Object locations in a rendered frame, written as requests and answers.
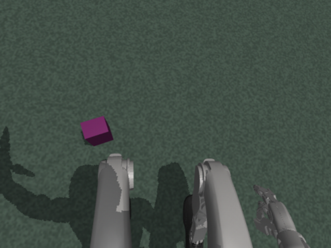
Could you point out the right robot arm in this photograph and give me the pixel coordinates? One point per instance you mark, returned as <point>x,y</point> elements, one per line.
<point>291,239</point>

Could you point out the right robot foot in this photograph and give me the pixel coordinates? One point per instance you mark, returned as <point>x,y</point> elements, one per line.
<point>187,220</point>

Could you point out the carton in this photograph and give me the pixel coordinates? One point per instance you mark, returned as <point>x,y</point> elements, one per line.
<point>96,131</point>

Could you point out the right robot hand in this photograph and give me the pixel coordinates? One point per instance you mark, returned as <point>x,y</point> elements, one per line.
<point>279,217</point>

